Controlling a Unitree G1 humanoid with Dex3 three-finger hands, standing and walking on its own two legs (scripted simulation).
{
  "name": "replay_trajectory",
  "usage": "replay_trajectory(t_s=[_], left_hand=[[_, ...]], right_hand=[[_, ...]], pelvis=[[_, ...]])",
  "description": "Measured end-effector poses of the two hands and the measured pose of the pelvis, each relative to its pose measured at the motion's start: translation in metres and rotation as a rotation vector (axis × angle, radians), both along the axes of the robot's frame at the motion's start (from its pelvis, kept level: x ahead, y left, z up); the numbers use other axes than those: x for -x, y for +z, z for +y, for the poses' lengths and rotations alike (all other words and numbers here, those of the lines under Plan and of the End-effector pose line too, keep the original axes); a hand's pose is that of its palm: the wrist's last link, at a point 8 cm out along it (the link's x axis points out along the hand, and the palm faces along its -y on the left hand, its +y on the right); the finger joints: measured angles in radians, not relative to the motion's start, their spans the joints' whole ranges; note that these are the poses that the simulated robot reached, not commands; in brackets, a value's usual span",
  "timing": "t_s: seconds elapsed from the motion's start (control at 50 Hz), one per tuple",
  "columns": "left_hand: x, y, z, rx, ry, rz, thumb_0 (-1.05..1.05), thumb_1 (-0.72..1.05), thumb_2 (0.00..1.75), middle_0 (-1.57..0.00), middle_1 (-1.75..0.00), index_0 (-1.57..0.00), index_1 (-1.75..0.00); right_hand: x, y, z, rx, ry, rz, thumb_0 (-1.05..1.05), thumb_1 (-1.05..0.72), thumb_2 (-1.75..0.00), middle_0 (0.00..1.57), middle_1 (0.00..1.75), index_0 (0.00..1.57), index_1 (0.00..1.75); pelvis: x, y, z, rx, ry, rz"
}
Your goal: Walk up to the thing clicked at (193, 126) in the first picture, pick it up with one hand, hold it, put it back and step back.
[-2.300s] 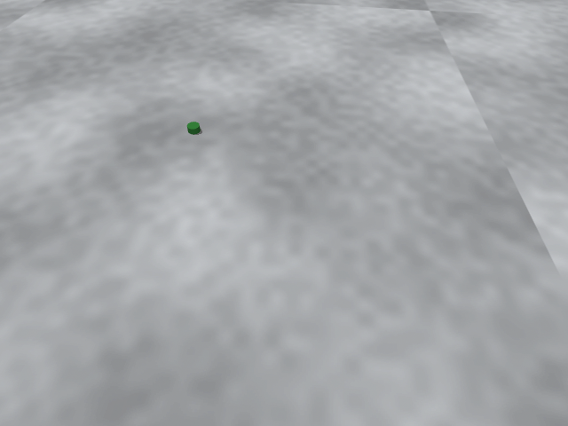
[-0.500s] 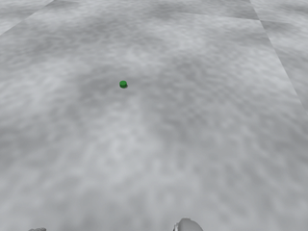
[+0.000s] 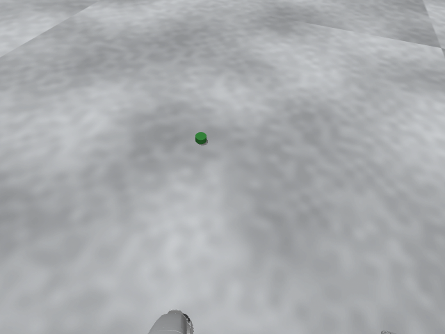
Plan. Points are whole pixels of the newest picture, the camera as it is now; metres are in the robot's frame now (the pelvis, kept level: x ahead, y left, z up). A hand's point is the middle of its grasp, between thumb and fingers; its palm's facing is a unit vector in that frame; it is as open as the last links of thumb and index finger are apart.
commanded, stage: walk up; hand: left
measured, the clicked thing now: (200, 138) +1.30 +0.20 -0.75
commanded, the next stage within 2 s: none
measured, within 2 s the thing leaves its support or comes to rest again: neither
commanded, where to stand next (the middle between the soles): +0.91 -0.04 m, yaw -1 degrees
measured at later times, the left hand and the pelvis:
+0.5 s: hand (123, 224) +0.36 +0.26 -0.13, palm faces -0.10 -0.92 -0.38, open 7.4 cm; pelvis +0.25 -0.02 -0.01, yaw -2 degrees
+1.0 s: hand (142, 190) +0.48 +0.25 -0.16, palm faces -0.02 -0.94 -0.34, open 7.4 cm; pelvis +0.46 -0.02 -0.01, yaw +0 degrees
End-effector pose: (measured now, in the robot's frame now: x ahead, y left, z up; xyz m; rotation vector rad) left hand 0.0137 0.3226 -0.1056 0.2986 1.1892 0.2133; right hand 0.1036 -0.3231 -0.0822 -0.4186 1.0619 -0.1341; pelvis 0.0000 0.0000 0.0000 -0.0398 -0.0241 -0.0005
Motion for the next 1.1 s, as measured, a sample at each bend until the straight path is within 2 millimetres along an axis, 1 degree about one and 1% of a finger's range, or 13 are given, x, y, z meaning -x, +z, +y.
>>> replay_trajectory(t_s=[0.08,0.12,0.18,0.28,0.46,0.54,0.58,0.68,0.78,0.88,0.96,1.02,1.1], left_hand=[[-0.030,-0.025,0.019,0.003,0.016,0.065,0.01,0.90,0.90,-0.20,-0.30,-0.20,-0.30],[-0.052,-0.029,0.021,0.005,0.015,0.090,0.01,0.90,0.90,-0.20,-0.30,-0.20,-0.30],[-0.095,-0.025,0.021,0.013,-0.022,0.080,0.01,0.91,0.90,-0.20,-0.30,-0.20,-0.30],[-0.169,-0.010,0.017,0.022,-0.071,0.015,0.01,0.91,0.90,-0.20,-0.30,-0.20,-0.30],[-0.306,0.014,-0.009,-0.021,-0.143,-0.064,0.01,0.91,0.90,-0.20,-0.30,-0.20,-0.30],[-0.367,0.016,-0.029,-0.069,-0.152,-0.138,0.01,0.91,0.90,-0.20,-0.30,-0.20,-0.30],[-0.388,0.021,-0.040,-0.076,-0.147,-0.181,0.01,0.91,0.90,-0.20,-0.30,-0.20,-0.30],[-0.410,0.034,-0.060,-0.064,-0.117,-0.186,0.00,0.90,0.90,-0.20,-0.30,-0.20,-0.30],[-0.420,0.031,-0.063,-0.048,-0.096,-0.125,0.00,0.90,0.90,-0.20,-0.30,-0.20,-0.30],[-0.431,0.016,-0.051,-0.026,-0.059,-0.065,0.01,0.90,0.90,-0.20,-0.31,-0.21,-0.30],[-0.446,-0.003,-0.033,-0.008,-0.027,-0.012,0.01,0.90,0.90,-0.20,-0.31,-0.21,-0.30],[-0.465,-0.019,-0.021,-0.003,-0.016,0.033,0.01,0.90,0.90,-0.20,-0.30,-0.20,-0.30],[-0.502,-0.020,-0.019,0.007,-0.037,0.055,0.01,0.91,0.90,-0.20,-0.30,-0.20,-0.30]], right_hand=[[-0.065,-0.001,0.014,0.039,0.025,-0.051,0.01,-0.91,-0.90,0.20,0.30,0.20,0.30],[-0.087,0.001,0.022,0.039,0.013,-0.087,0.01,-0.91,-0.90,0.20,0.30,0.20,0.30],[-0.104,0.009,0.030,0.019,-0.027,-0.106,0.01,-0.91,-0.90,0.20,0.30,0.20,0.30],[-0.117,0.012,0.031,0.003,-0.067,-0.068,0.00,-0.90,-0.90,0.20,0.30,0.21,0.30],[-0.139,-0.016,-0.007,-0.029,-0.160,0.054,0.01,-0.90,-0.90,0.20,0.30,0.21,0.30],[-0.166,-0.042,-0.034,-0.033,-0.179,0.101,0.01,-0.90,-0.90,0.20,0.30,0.21,0.30],[-0.186,-0.048,-0.040,-0.038,-0.176,0.122,0.01,-0.90,-0.90,0.20,0.30,0.20,0.30],[-0.246,-0.040,-0.044,-0.069,-0.140,0.093,0.01,-0.91,-0.90,0.20,0.30,0.20,0.29],[-0.300,-0.026,-0.046,-0.071,-0.104,0.068,0.01,-0.91,-0.90,0.20,0.30,0.20,0.30],[-0.351,-0.014,-0.043,-0.036,-0.071,0.086,0.01,-0.91,-0.90,0.20,0.30,0.20,0.30],[-0.403,-0.009,-0.034,0.004,-0.046,0.071,0.01,-0.91,-0.90,0.20,0.30,0.20,0.30],[-0.440,-0.007,-0.023,0.032,-0.035,0.020,0.01,-0.91,-0.90,0.20,0.30,0.20,0.30],[-0.471,0.007,-0.011,0.027,-0.059,-0.047,0.01,-0.90,-0.90,0.20,0.30,0.20,0.30]], pelvis=[[-0.051,-0.016,0.015,-0.016,-0.004,0.002],[-0.069,-0.016,0.020,-0.020,-0.003,-0.001],[-0.097,-0.008,0.022,-0.033,-0.017,-0.009],[-0.141,0.003,0.020,-0.049,-0.033,-0.017],[-0.227,0.000,-0.006,-0.078,-0.040,-0.019],[-0.271,-0.016,-0.030,-0.065,-0.034,-0.021],[-0.286,-0.017,-0.038,-0.062,-0.030,-0.028],[-0.321,-0.002,-0.047,-0.058,-0.030,-0.031],[-0.357,0.006,-0.050,-0.037,-0.025,-0.016],[-0.398,0.005,-0.045,-0.016,-0.016,-0.004],[-0.438,-0.004,-0.032,0.000,-0.004,0.001],[-0.465,-0.011,-0.021,-0.028,-0.006,-0.005],[-0.493,-0.004,-0.016,-0.027,-0.010,-0.016]])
